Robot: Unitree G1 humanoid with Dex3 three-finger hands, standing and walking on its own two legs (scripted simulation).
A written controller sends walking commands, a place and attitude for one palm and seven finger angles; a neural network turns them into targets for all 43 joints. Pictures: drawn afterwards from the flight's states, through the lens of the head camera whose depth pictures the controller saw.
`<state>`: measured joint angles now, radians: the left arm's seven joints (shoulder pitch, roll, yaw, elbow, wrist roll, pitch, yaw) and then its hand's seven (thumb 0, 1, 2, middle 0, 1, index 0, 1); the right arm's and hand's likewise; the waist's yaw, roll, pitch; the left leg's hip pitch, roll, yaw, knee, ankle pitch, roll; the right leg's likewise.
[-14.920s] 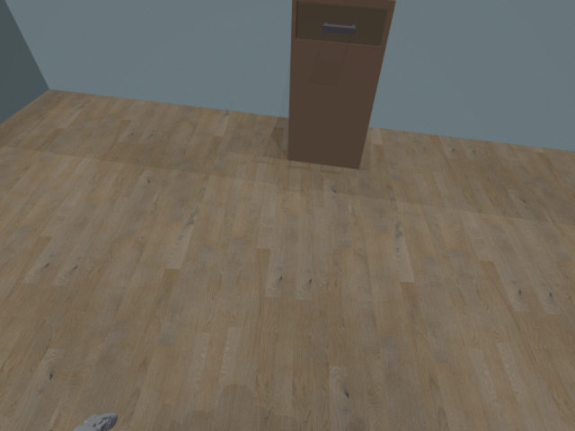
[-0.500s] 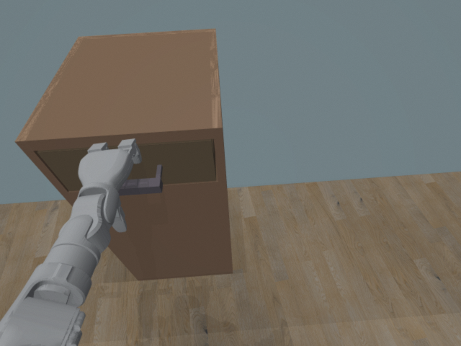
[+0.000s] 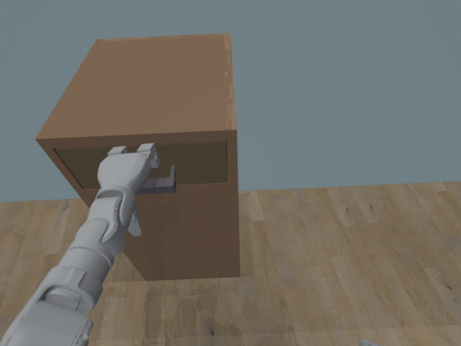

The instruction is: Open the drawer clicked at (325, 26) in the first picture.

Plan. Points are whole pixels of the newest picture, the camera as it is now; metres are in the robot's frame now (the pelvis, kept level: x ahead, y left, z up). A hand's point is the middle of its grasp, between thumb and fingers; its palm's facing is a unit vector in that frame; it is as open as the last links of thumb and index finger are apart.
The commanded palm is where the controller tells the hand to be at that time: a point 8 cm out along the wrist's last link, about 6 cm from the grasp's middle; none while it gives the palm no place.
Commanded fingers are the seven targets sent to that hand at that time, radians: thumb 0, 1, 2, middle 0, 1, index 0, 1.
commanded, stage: move the hooked fingers above the handle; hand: left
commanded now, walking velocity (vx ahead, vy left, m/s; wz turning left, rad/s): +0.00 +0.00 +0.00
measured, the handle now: (146, 178) +0.46 +0.21 -0.01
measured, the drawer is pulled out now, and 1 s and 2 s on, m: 0.00 0.00 0.00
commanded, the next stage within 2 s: none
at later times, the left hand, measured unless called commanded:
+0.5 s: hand (130, 194) +0.38 +0.21 +0.04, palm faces -0.10 -0.07 -0.99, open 13.8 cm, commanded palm +0.37 +0.21 +0.11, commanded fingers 0.00 -0.50 0.30 -0.30 -1.20 -0.30 -1.20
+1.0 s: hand (151, 188) +0.40 +0.18 +0.04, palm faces -0.07 -0.10 -0.99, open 13.9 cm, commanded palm +0.38 +0.21 +0.11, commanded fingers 0.00 -0.50 0.30 -0.30 -1.20 -0.30 -1.20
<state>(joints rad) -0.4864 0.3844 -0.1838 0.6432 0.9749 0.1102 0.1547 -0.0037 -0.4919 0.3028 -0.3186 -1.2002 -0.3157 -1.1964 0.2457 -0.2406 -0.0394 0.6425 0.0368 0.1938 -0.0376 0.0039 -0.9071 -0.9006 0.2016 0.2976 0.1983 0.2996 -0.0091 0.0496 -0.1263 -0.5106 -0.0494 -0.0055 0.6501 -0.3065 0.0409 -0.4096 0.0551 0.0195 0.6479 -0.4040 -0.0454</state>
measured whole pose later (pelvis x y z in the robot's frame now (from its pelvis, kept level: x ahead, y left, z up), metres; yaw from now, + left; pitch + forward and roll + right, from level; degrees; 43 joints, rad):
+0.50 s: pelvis +0.00 +0.00 +0.00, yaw -1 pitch +9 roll +0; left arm -0.43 0.42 -0.12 0.63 0.98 0.08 0.14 0.00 -0.49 0.30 -0.34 -1.21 -0.32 -1.20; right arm 0.27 -0.24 -0.04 0.63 0.04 0.20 -0.06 0.00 -0.91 -0.90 0.20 0.30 0.20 0.30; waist -0.02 0.04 -0.13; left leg -0.49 -0.03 0.01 0.63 -0.29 0.04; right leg -0.40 0.07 0.04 0.64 -0.39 -0.05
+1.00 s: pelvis +0.00 +0.00 +0.00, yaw -1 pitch +10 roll +0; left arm -0.49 0.37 -0.16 0.63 0.99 -0.03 0.16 0.00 -0.49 0.30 -0.32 -1.20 -0.32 -1.20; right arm 0.27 -0.24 -0.05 0.65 0.03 0.18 -0.05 0.00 -0.91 -0.90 0.20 0.30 0.20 0.30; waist -0.02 0.05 -0.13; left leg -0.54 -0.04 0.00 0.68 -0.31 0.04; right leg -0.45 0.06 0.03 0.67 -0.40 -0.04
